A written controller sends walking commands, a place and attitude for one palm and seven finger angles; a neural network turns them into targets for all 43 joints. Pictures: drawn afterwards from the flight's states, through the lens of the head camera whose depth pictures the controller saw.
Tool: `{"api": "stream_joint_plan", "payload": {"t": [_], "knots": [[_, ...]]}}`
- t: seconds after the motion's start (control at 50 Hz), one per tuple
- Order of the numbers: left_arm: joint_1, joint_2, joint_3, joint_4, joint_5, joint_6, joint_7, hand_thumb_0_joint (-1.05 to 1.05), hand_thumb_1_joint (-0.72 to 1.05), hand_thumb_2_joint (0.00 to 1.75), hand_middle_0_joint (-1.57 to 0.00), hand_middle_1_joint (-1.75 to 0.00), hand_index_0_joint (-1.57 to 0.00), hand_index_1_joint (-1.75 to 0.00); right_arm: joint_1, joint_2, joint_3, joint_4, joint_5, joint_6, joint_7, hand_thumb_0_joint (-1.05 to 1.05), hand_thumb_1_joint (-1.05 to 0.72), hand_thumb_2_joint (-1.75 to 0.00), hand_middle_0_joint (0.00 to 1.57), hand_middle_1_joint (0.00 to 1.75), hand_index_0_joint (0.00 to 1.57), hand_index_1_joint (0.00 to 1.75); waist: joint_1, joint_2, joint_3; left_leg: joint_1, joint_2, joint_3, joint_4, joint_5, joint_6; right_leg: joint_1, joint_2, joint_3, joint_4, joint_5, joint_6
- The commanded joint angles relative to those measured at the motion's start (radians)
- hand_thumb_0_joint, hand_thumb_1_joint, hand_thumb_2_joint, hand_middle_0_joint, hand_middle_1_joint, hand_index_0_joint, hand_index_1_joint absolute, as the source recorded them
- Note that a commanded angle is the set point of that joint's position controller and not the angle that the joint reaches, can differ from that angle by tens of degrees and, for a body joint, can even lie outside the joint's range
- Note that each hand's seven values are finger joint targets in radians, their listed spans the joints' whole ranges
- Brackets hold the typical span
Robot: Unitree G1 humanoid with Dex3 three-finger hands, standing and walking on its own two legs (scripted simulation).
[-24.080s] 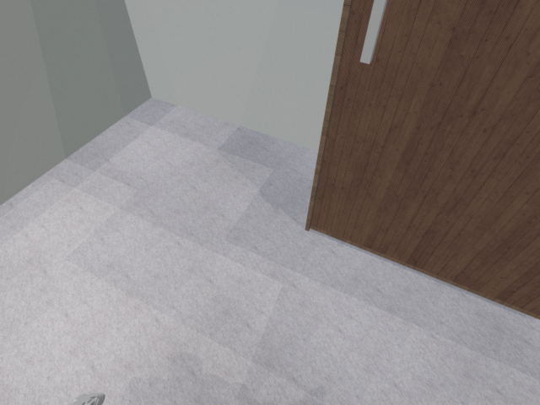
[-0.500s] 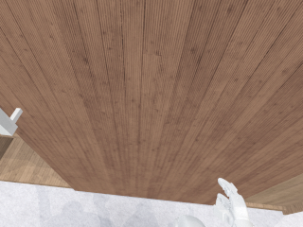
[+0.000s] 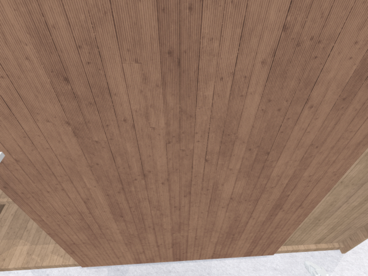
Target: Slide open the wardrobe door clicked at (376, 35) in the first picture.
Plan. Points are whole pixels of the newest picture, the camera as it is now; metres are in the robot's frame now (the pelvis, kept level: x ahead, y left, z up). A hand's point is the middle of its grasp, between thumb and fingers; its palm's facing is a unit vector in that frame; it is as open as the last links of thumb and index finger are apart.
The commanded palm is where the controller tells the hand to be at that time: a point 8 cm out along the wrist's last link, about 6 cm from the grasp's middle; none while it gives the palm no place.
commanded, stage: stop walking and hold the door there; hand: left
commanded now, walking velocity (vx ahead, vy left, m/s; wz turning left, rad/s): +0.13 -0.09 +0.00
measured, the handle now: out of the picture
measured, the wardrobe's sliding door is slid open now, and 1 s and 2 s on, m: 0.53 0.53 0.53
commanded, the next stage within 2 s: none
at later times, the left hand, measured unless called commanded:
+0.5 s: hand out of the picture +0.27 +0.39 +0.22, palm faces +0.71 -0.66 -0.22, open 6.5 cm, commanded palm +0.22 +0.39 +0.17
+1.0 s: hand out of the picture +0.27 +0.40 +0.21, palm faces +0.69 -0.68 -0.25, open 6.7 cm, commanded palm +0.23 +0.40 +0.17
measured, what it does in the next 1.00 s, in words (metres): steps on the spot: right foot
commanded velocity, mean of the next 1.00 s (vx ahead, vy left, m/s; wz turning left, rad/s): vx -0.03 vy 0.07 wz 0.04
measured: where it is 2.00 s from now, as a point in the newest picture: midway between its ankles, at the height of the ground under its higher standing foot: outside the picture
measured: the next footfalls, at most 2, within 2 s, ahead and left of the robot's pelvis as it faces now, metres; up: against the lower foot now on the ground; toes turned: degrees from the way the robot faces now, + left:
right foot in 0.12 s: +0.05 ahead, -0.11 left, +0.00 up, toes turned -3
right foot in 1.40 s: -0.06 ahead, -0.05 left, +0.00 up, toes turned -8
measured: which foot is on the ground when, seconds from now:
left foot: down 0.00-1.00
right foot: up 0.00-0.10, down 0.12-1.00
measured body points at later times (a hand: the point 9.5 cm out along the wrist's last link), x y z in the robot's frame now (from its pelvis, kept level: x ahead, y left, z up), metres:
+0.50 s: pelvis -0.03 +0.01 +0.01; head -0.06 +0.00 +0.46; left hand +0.23 +0.42 +0.23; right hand +0.09 -0.26 -0.09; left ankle +0.04 +0.13 -0.73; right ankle +0.01 -0.11 -0.73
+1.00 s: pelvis -0.01 +0.04 +0.00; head +0.00 +0.02 +0.45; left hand +0.23 +0.43 +0.22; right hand +0.15 -0.23 -0.10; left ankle +0.04 +0.14 -0.73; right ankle +0.01 -0.11 -0.73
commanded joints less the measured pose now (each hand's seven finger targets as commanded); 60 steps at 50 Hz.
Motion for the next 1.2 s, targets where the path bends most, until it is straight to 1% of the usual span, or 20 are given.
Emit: {"api": "stream_joint_plan", "payload": {"t": [0.0,0.06,0.1,0.12,0.14,0.18,0.22,0.3,0.4,0.44,0.7,0.74,0.8,0.88,0.94,0.98,1.02,1.06,1.14,1.18], "knots": [[-0.197,0.314,-0.025,-0.171,0.044,-0.07,-0.036,0.0,0.9,0.9,-0.45,-1.4,-0.45,-1.4,-0.12,-0.096,-0.021,-0.135,0.011,-0.056,-0.001,0.0,-0.9,-0.9,0.2,0.3,0.2,0.3,0.025,0.166,-0.061,-0.126,0.215,-0.173,-0.32,-0.094,0.147,0.144,-0.013,-0.017,-0.01,-0.082,0.022],[-0.204,0.298,-0.043,-0.095,0.057,-0.075,-0.052,0.0,0.9,0.9,-0.45,-1.4,-0.45,-1.4,-0.085,-0.121,-0.009,-0.133,0.004,-0.06,0.009,0.0,-0.9,-0.9,0.2,0.3,0.2,0.3,0.017,0.205,-0.096,-0.063,0.169,-0.126,-0.163,-0.025,0.071,0.267,-0.038,-0.011,-0.431,0.127,0.009],[-0.187,0.364,0.014,-0.011,0.06,-0.072,-0.045,0.0,0.9,0.9,-0.45,-1.4,-0.45,-1.4,-0.074,-0.127,-0.017,-0.114,-0.002,-0.062,0.009,0.0,-0.9,-0.9,0.2,0.3,0.2,0.3,-0.011,0.129,-0.118,-0.082,0.118,-0.073,-0.076,-0.007,0.033,0.317,-0.1,0.056,-0.446,0.287,-0.018],[-0.203,0.384,0.043,0.011,0.049,-0.066,-0.042,0.0,0.9,0.9,-0.45,-1.4,-0.45,-1.4,-0.04,-0.134,-0.035,-0.11,0.01,-0.059,0.01,0.0,-0.9,-0.9,0.2,0.3,0.2,0.3,-0.011,-0.025,-0.16,-0.081,0.079,-0.05,-0.048,-0.033,0.019,0.311,-0.107,0.125,-0.422,0.231,-0.039],[-0.247,0.312,-0.032,-0.015,0.036,-0.065,-0.051,0.0,0.9,0.9,-0.45,-1.4,-0.45,-1.4,-0.063,-0.128,-0.043,-0.12,0.016,-0.055,0.015,0.0,-0.9,-0.9,0.2,0.3,0.2,0.3,-0.01,-0.098,-0.153,-0.038,0.065,-0.033,-0.009,-0.04,0.022,0.25,-0.144,0.183,-0.461,0.165,-0.058],[-0.269,0.323,-0.032,0.026,0.037,-0.063,-0.05,0.0,0.9,0.9,-0.45,-1.4,-0.45,-1.4,-0.074,-0.12,-0.031,-0.111,0.006,-0.049,0.013,0.0,-0.9,-0.9,0.2,0.3,0.2,0.3,-0.014,-0.008,-0.113,0.023,0.078,-0.046,-0.059,-0.055,0.029,0.142,-0.159,0.192,-0.498,0.01,-0.061],[-0.25,0.325,-0.033,0.05,0.039,-0.066,-0.048,0.0,0.9,0.9,-0.45,-1.4,-0.45,-1.4,-0.095,-0.118,-0.02,-0.119,0.003,-0.042,0.006,0.0,-0.9,-0.9,0.2,0.3,0.2,0.3,-0.006,0.075,-0.081,0.013,0.113,-0.094,-0.158,-0.1,0.041,0.118,-0.099,0.137,-0.47,-0.077,-0.029],[-0.225,0.348,-0.015,0.109,0.041,-0.072,-0.043,0.0,0.9,0.9,-0.45,-1.4,-0.45,-1.4,-0.098,-0.122,-0.021,-0.121,0.009,-0.036,-0.003,0.0,-0.9,-0.9,0.2,0.3,0.2,0.3,0.003,0.089,-0.035,-0.063,0.133,-0.112,-0.242,-0.245,0.048,0.123,-0.069,0.091,-0.454,-0.139,-0.006],[-0.25,0.273,-0.096,0.063,0.044,-0.082,-0.045,0.0,0.9,0.9,-0.45,-1.4,-0.45,-1.4,-0.102,-0.11,-0.017,-0.137,0.016,-0.04,-0.005,0.0,-0.9,-0.9,0.2,0.3,0.2,0.3,0.007,0.123,-0.073,-0.041,0.143,-0.107,-0.265,-0.217,0.047,0.157,-0.062,0.071,-0.412,-0.044,-0.004],[-0.259,0.21,-0.148,0.045,0.047,-0.079,-0.045,0.0,0.9,0.9,-0.45,-1.4,-0.45,-1.4,-0.112,-0.101,-0.012,-0.155,0.018,-0.041,-0.003,0.0,-0.9,-0.9,0.2,0.3,0.2,0.3,0.009,0.108,-0.074,-0.062,0.151,-0.115,-0.283,-0.27,0.048,0.157,-0.052,0.071,-0.398,-0.067,0.0],[-0.21,0.205,-0.165,0.009,0.042,-0.071,-0.037,0.0,0.9,0.9,-0.45,-1.4,-0.45,-1.4,-0.115,-0.101,-0.012,-0.14,0.016,-0.028,-0.006,0.0,-0.9,-0.9,0.2,0.3,0.2,0.3,0.005,0.052,-0.076,0.011,0.137,-0.079,-0.222,-0.174,0.041,0.098,-0.076,0.098,-0.443,-0.058,-0.008],[-0.22,0.15,-0.2,-0.032,0.043,-0.075,-0.039,0.0,0.9,0.9,-0.45,-1.4,-0.45,-1.4,-0.132,-0.092,-0.006,-0.156,0.016,-0.031,-0.002,0.0,-0.9,-0.9,0.2,0.3,0.2,0.3,0.003,0.057,-0.075,-0.01,0.141,-0.087,-0.229,-0.165,0.042,0.111,-0.068,0.092,-0.429,-0.038,-0.007],[-0.165,0.188,-0.166,-0.056,0.043,-0.076,-0.035,0.0,0.9,0.9,-0.45,-1.4,-0.45,-1.4,-0.135,-0.097,-0.018,-0.148,0.015,-0.025,-0.005,0.0,-0.9,-0.9,0.2,0.3,0.2,0.3,0.015,0.044,-0.068,0.001,0.113,-0.056,-0.152,-0.073,0.044,0.125,-0.125,0.128,-0.457,0.028,-0.018],[-0.144,0.176,-0.149,-0.087,0.032,-0.08,-0.041,0.0,0.9,0.9,-0.45,-1.4,-0.45,-1.4,-0.14,-0.098,-0.031,-0.155,0.012,-0.018,0.006,0.0,-0.9,-0.9,0.2,0.3,0.2,0.3,0.009,-0.099,-0.096,0.0,0.067,-0.042,0.022,0.028,0.024,0.126,-0.256,0.216,-0.456,0.207,-0.07],[-0.148,0.141,-0.168,-0.158,0.023,-0.085,-0.048,0.0,0.9,0.9,-0.45,-1.4,-0.45,-1.4,-0.158,-0.091,-0.032,-0.164,0.011,-0.015,0.014,0.0,-0.9,-0.9,0.2,0.3,0.2,0.3,0.005,-0.15,-0.1,-0.02,0.065,-0.059,0.046,0.023,0.014,0.153,-0.338,0.207,-0.393,0.387,-0.099],[-0.141,0.127,-0.174,-0.207,0.023,-0.088,-0.05,0.0,0.9,0.9,-0.45,-1.4,-0.45,-1.4,-0.176,-0.087,-0.031,-0.172,0.011,-0.011,0.015,0.0,-0.9,-0.9,0.2,0.3,0.2,0.3,0.008,-0.141,-0.105,-0.002,0.087,-0.064,-0.032,0.108,0.019,0.163,-0.324,0.159,-0.325,0.417,-0.075],[-0.118,0.084,-0.206,-0.282,0.024,-0.096,-0.051,0.0,0.9,0.9,-0.45,-1.4,-0.45,-1.4,-0.202,-0.087,-0.02,-0.191,0.015,-0.008,0.01,0.0,-0.9,-0.9,0.2,0.3,0.2,0.3,0.019,0.046,-0.131,0.021,0.151,-0.133,-0.17,0.279,0.038,0.156,-0.2,0.048,-0.169,0.312,-0.019],[-0.079,0.043,-0.251,-0.405,0.018,-0.109,-0.052,0.0,0.9,0.9,-0.45,-1.4,-0.45,-1.4,-0.208,-0.073,-0.019,-0.215,0.01,-0.019,0.009,0.0,-0.9,-0.9,0.2,0.3,0.2,0.3,0.023,0.281,-0.184,0.079,0.27,-0.26,-0.253,0.464,0.06,0.071,-0.086,-0.029,0.128,-0.167,0.013],[-0.094,-0.042,-0.342,-0.504,0.004,-0.109,-0.055,0.0,0.9,0.9,-0.45,-1.4,-0.45,-1.4,-0.174,-0.06,-0.019,-0.199,0.018,-0.051,0.017,0.0,-0.9,-0.9,0.2,0.3,0.2,0.3,0.007,0.116,-0.211,0.163,0.237,-0.198,-0.183,0.526,0.125,-0.042,-0.081,-0.029,0.365,-0.23,0.022],[-0.133,-0.051,-0.371,-0.538,0.011,-0.091,-0.058,0.0,0.9,0.9,-0.45,-1.4,-0.45,-1.4,-0.175,-0.051,-0.011,-0.194,0.023,-0.058,0.018,0.0,-0.9,-0.9,0.2,0.3,0.2,0.3,0.006,0.126,-0.212,0.147,0.209,-0.16,-0.197,0.383,0.111,-0.034,-0.088,-0.048,0.382,-0.212,0.024]]}}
